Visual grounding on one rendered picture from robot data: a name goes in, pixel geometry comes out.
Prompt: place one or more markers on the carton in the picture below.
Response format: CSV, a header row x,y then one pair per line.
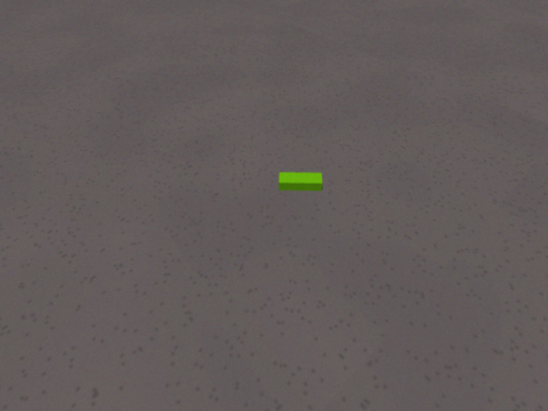
x,y
300,181

